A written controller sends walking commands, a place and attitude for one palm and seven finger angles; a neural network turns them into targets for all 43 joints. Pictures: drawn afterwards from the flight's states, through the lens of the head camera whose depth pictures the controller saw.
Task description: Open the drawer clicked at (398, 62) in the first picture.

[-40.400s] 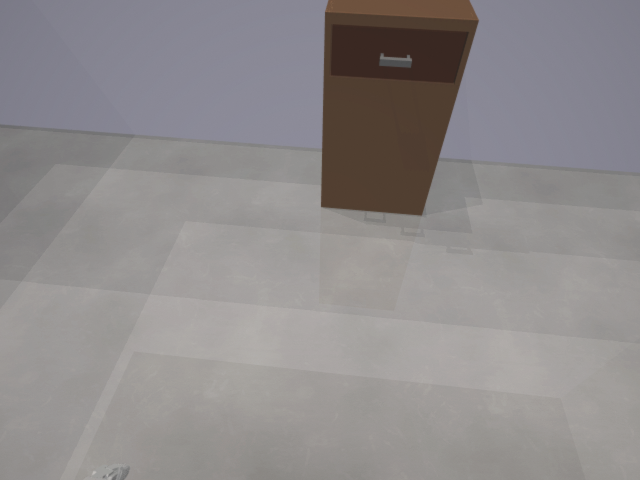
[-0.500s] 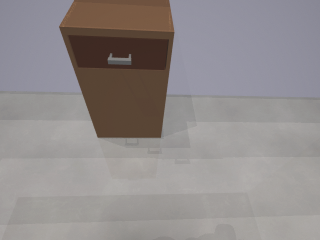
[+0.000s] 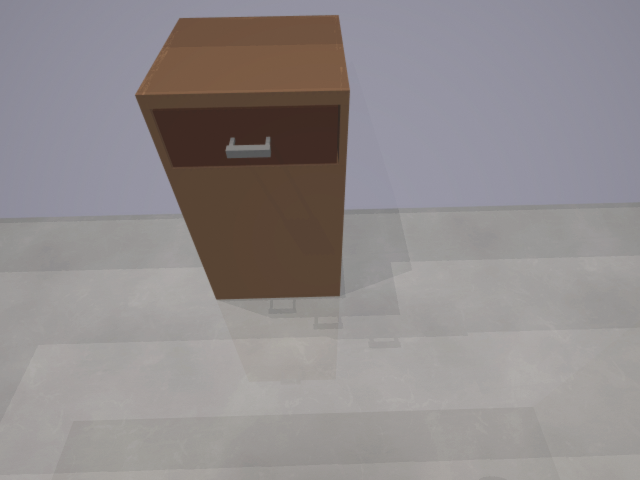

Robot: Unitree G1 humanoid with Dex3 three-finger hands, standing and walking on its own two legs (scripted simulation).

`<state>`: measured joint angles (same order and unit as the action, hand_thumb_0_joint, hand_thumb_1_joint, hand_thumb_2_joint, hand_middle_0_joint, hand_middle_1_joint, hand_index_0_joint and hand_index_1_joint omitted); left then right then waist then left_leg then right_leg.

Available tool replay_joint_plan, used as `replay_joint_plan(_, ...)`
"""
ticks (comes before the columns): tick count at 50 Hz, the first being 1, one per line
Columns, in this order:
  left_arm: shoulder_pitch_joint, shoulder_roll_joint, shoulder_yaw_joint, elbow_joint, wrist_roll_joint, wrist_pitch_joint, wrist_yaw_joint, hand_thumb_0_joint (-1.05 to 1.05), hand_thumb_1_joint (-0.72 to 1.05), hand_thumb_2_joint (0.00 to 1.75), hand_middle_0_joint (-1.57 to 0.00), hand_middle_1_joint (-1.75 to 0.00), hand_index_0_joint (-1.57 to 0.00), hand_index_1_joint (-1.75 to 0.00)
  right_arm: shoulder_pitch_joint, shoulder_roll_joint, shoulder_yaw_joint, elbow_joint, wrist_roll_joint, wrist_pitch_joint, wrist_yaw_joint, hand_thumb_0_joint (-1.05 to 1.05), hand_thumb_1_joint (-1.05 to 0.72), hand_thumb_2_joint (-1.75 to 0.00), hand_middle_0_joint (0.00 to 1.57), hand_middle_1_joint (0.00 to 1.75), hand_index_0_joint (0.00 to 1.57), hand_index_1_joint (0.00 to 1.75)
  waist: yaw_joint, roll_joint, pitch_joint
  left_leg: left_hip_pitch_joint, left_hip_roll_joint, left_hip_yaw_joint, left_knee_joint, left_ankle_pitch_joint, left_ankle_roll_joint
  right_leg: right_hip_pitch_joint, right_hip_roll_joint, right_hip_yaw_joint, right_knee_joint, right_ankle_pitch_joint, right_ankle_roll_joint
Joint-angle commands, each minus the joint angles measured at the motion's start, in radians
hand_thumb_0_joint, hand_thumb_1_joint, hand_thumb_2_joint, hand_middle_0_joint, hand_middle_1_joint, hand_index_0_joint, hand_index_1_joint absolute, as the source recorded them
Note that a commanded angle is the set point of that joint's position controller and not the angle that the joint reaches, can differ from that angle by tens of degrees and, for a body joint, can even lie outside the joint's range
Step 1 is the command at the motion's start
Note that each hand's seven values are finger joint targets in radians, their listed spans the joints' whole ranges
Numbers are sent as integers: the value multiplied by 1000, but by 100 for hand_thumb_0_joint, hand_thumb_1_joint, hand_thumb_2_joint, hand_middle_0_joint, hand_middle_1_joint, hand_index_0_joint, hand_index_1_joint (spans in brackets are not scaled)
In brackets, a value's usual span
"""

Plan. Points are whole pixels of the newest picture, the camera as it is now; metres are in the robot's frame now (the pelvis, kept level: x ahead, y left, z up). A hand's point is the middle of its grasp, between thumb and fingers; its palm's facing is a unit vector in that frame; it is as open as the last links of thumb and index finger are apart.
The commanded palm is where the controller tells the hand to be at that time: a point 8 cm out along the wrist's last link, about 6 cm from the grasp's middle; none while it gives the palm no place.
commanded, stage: let the arm hang, fingers relaxed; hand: left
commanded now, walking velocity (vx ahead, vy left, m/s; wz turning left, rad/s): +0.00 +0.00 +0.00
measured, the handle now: (249, 146) +0.82 +0.22 -0.07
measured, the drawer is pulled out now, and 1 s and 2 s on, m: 0.00 0.00 0.00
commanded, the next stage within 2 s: look to check the result in 0.26 s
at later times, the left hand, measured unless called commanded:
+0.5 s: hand out of the picture +0.10 +0.22 -0.16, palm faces -0.05 -0.95 -0.32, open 7.4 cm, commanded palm none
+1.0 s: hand out of the picture +0.11 +0.21 -0.15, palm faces -0.04 -0.94 -0.34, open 7.4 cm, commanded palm none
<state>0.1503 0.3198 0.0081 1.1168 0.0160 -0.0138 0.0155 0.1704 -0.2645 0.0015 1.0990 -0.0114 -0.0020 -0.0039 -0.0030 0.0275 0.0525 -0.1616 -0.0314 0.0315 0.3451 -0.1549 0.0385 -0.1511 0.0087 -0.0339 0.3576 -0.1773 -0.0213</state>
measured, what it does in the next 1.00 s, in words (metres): stands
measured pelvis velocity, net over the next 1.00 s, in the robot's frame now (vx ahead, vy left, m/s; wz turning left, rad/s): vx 0.03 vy -0.03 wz -0.01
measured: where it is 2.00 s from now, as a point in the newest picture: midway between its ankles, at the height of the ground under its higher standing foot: (346, 467)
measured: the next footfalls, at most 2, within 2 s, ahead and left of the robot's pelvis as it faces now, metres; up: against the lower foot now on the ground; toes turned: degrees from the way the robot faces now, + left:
right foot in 1.64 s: +0.35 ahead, -0.17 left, +0.00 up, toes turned +1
left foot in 1.88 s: +0.31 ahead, +0.09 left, +0.00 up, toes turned +11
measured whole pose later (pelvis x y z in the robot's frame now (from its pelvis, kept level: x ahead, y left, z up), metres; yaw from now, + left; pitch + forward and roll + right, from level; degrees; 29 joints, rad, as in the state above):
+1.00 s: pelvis +0.03 -0.03 +0.00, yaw -1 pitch -1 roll +0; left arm 0.12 0.31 0.00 1.12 0.01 -0.03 0.02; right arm 0.13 -0.31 0.00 1.10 -0.01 0.00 -0.01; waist -0.01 0.02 0.06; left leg -0.09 0.01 0.03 0.29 -0.17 -0.01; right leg -0.07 0.06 -0.03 0.28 -0.18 -0.06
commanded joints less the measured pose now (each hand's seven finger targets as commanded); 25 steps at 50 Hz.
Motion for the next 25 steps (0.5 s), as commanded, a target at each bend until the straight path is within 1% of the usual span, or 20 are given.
replay_joint_plan(1, -24, 182, 33, -49, -1, -19, 4, 0, 90, 90, -20, -30, -20, -30, -13, -210, -45, -42, -3, -19, -8, 0, -90, -90, 20, 30, 20, 30, -3, -49, -34, 15, 148, -148, -86, 41, 4, 0, -128, 128, -80, 24, -23)
replay_joint_plan(3, -36, 186, 34, -56, -2, -22, 4, 0, 90, 90, -20, -30, -20, -30, -24, -219, -45, -44, -4, -21, -7, 0, -90, -90, 20, 30, 20, 30, -3, -54, -45, 27, 147, -145, -88, 62, 1, 10, -128, 134, -84, 46, -22)
replay_joint_plan(4, -43, 189, 34, -57, -2, -23, 4, 0, 90, 90, -20, -30, -20, -30, -30, -223, -45, -43, -5, -21, -7, 0, -90, -90, 20, 30, 20, 30, -5, -41, -53, 36, 148, -143, -88, 73, -1, 16, -129, 137, -85, 58, -23)
replay_joint_plan(5, -40, 195, 37, -65, -1, -25, 4, 0, 90, 90, -20, -30, -20, -30, -35, -227, -46, -49, -2, -22, -6, 0, -90, -90, 20, 30, 20, 30, -3, -49, -67, 45, 147, -141, -80, 87, 0, 18, -129, 137, -86, 70, -23)
replay_joint_plan(6, -50, 194, 35, -63, -1, -25, 4, 0, 90, 90, -20, -30, -20, -30, -38, -225, -45, -49, -4, -23, -6, 0, -90, -90, 20, 30, 20, 30, -5, -37, -67, 49, 148, -137, -83, 96, -2, 26, -134, 133, -87, 86, -22)
replay_joint_plan(7, -54, 195, 36, -65, -2, -26, 4, 0, 90, 90, -20, -30, -20, -30, -42, -227, -44, -49, -4, -23, -6, 0, -90, -90, 20, 30, 20, 30, -5, -44, -72, 53, 149, -137, -84, 107, -2, 31, -131, 136, -85, 104, -23)
replay_joint_plan(9, -63, 200, 36, -67, -2, -27, 3, 0, 90, 90, -20, -30, -20, -30, -50, -236, -43, -49, -4, -24, -7, 0, -90, -90, 20, 30, 20, 30, -5, -30, -69, 56, 149, -133, -87, 121, -7, 39, -133, 136, -89, 123, -23)
replay_joint_plan(10, -60, 204, 38, -70, -1, -28, 3, 0, 90, 90, -20, -30, -20, -30, -53, -241, -43, -54, -3, -23, -6, 0, -90, -90, 20, 30, 20, 30, -4, -34, -70, 59, 150, -133, -82, 129, -6, 37, -132, 134, -90, 127, -23)
replay_joint_plan(11, -67, 201, 36, -67, -2, -27, 3, 0, 90, 90, -20, -30, -20, -30, -55, -236, -41, -51, -4, -23, -7, 0, -90, -90, 20, 30, 20, 30, -5, -18, -59, 56, 151, -132, -88, 126, -8, 39, -135, 134, -93, 127, -22)
replay_joint_plan(15, -61, 208, 38, -66, -2, -30, 3, 0, 90, 90, -20, -30, -20, -30, -60, -245, -40, -55, -4, -22, -7, 0, -90, -90, 20, 30, 20, 30, -6, -15, -80, 80, 150, -124, -82, 136, -10, 49, -136, 139, -103, 147, -24)
replay_joint_plan(18, -65, 205, 35, -61, -5, -29, 3, 0, 90, 90, -20, -30, -20, -30, -56, -246, -37, -53, -3, -21, -10, 0, -90, -90, 20, 30, 20, 30, -9, -17, -85, 86, 152, -125, -87, 141, -14, 63, -135, 139, -107, 164, -25)
replay_joint_plan(19, -64, 204, 34, -59, -6, -28, 2, 0, 90, 90, -20, -30, -20, -30, -57, -248, -35, -51, -3, -20, -10, 0, -90, -90, 20, 30, 20, 30, -8, -8, -75, 84, 152, -124, -88, 140, -15, 62, -136, 138, -109, 163, -25)
replay_joint_plan(20, -58, 206, 37, -60, -5, -29, 3, 0, 90, 90, -20, -30, -20, -30, -56, -246, -36, -54, -2, -18, -11, 0, -90, -90, 20, 30, 20, 30, -6, -17, -74, 86, 153, -121, -84, 137, -14, 60, -134, 138, -113, 160, -25)
replay_joint_plan(21, -61, 203, 34, -55, -6, -27, 3, 0, 90, 90, -20, -30, -20, -30, -54, -247, -35, -51, -3, -17, -11, 0, -90, -90, 20, 30, 20, 30, -9, -7, -69, 85, 153, -120, -88, 131, -15, 58, -135, 139, -115, 154, -25)
replay_joint_plan(25, -47, 205, 35, -52, -7, -28, 4, 0, 90, 90, -20, -30, -20, -30, -49, -248, -35, -52, -1, -15, -13, 0, -90, -90, 20, 30, 20, 30, -8, -13, -82, 104, 154, -120, -81, 140, -15, 61, -133, 142, -119, 166, -26)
